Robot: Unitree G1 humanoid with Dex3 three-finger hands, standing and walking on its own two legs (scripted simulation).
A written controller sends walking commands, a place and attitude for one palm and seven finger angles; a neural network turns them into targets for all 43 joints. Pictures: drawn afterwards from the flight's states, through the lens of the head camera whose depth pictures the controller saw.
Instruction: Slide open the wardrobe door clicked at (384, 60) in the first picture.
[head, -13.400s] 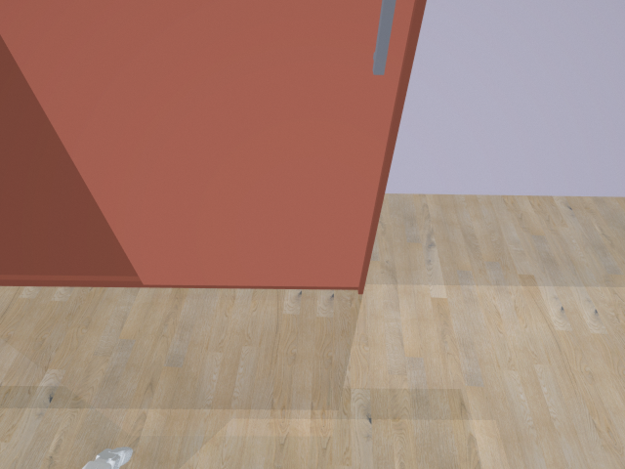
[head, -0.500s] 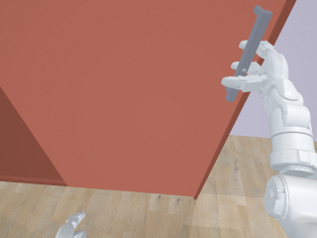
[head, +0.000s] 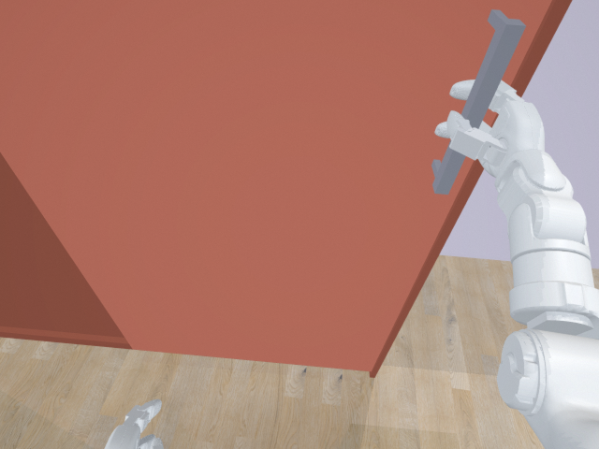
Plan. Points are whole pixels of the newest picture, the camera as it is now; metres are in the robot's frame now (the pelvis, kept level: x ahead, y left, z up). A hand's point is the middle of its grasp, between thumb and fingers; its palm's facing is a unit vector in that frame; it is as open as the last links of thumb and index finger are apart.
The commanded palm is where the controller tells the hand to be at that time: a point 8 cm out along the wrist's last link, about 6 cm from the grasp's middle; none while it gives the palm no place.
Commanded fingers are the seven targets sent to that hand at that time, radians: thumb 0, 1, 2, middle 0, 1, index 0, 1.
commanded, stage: grip the handle and tug to test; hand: right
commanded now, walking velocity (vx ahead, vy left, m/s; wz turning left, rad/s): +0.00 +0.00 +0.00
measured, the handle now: (465, 112) +0.50 -0.17 +0.24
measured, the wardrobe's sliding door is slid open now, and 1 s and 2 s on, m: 0.00 0.00 0.01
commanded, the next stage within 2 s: tug the door sideways, standing still in 0.68 s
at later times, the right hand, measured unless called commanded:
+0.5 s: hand (457, 134) +0.44 -0.15 +0.24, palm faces +0.02 +1.00 +0.00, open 5.5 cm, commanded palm +0.40 -0.20 +0.24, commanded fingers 0.00 -0.90 -0.90 0.45 1.40 0.45 1.40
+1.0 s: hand (457, 134) +0.44 -0.15 +0.24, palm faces +0.04 +1.00 +0.00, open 5.7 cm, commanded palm +0.42 -0.17 +0.24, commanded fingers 0.00 -0.90 -0.90 0.45 1.40 0.45 1.40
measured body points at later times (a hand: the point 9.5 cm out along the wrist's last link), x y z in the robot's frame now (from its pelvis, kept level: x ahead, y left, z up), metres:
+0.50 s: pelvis +0.00 +0.00 +0.00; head +0.00 +0.02 +0.45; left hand +0.13 +0.25 -0.11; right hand +0.43 -0.20 +0.24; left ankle +0.01 +0.12 -0.74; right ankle -0.03 -0.10 -0.74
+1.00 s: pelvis +0.03 +0.00 +0.00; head +0.03 +0.01 +0.45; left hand +0.21 +0.23 -0.10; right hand +0.43 -0.20 +0.24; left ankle +0.01 +0.12 -0.74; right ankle -0.03 -0.10 -0.74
